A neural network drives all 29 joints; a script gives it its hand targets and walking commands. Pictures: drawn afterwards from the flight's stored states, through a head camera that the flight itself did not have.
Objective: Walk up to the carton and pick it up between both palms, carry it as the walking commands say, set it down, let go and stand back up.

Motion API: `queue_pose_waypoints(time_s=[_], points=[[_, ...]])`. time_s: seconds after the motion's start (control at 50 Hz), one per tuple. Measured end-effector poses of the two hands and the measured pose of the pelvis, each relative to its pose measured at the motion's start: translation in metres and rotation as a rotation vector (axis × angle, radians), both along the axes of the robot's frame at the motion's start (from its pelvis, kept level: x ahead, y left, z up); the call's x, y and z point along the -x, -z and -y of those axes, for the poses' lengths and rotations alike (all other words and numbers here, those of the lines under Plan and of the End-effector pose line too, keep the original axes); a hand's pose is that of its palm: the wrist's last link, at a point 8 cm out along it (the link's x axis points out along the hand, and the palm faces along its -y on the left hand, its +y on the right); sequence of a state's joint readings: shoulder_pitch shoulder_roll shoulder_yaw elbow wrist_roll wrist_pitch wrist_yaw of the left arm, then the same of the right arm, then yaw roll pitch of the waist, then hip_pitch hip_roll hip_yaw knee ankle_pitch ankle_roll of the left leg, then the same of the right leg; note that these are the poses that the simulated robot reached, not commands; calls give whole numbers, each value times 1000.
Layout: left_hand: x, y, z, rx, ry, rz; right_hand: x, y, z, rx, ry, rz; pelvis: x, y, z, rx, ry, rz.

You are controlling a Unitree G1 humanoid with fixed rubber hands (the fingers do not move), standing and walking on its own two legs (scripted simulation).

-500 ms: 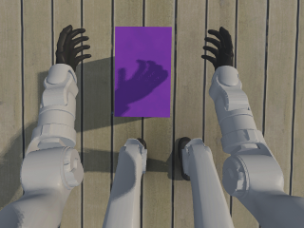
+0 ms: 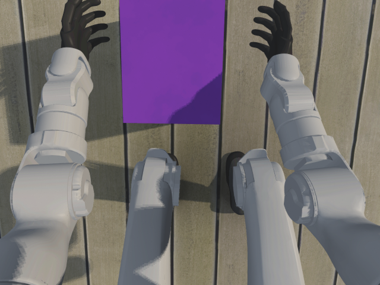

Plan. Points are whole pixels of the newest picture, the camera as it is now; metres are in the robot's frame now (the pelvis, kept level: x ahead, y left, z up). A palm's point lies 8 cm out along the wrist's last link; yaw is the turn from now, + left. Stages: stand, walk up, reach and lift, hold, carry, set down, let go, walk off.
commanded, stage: reach and lift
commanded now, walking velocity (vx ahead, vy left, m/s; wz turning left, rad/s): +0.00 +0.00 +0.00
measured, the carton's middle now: (175, 58) +0.51 +0.08 -0.31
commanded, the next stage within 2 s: none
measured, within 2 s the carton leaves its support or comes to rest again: leaves its support in 1.80 s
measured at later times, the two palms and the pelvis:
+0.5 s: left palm (112, 60) +0.49 +0.22 -0.28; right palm (275, 48) +0.52 -0.14 -0.26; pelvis -0.01 +0.00 -0.08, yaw -1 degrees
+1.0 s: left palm (109, 56) +0.49 +0.22 -0.25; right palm (255, 52) +0.51 -0.09 -0.24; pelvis -0.01 -0.01 -0.07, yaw -1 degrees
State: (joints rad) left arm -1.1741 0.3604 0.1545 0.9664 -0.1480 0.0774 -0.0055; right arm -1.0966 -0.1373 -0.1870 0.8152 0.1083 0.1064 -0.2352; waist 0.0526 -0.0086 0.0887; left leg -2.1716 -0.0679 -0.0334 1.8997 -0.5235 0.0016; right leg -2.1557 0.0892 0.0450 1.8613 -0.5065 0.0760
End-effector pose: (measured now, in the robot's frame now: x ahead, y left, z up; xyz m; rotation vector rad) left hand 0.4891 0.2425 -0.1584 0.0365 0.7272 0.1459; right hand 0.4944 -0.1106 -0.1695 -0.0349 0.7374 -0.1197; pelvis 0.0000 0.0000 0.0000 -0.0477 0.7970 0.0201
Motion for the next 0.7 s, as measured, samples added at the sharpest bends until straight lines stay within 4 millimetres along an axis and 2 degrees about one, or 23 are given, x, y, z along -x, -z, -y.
queue_pose_waypoints(time_s=[0.2,0.3,0.38,0.44,0.56,0.7], points=[[-1,66,3,-8,1,7,-3,60,4,39,-28,-29,16,32,-2,11,-1,165],[-1,99,8,15,-1,10,-22,65,29,84,11,17,18,47,-2,20,-3,238],[2,120,21,29,28,-25,-20,86,30,66,-3,-42,16,62,-2,25,5,239],[0,125,25,25,23,-8,-21,96,28,61,-20,-61,14,70,0,18,15,245],[-2,121,15,-1,10,-1,-34,86,26,37,-10,24,13,80,3,3,19,268],[-8,105,14,3,12,25,-24,89,22,34,-27,-25,15,78,6,-9,21,274]])
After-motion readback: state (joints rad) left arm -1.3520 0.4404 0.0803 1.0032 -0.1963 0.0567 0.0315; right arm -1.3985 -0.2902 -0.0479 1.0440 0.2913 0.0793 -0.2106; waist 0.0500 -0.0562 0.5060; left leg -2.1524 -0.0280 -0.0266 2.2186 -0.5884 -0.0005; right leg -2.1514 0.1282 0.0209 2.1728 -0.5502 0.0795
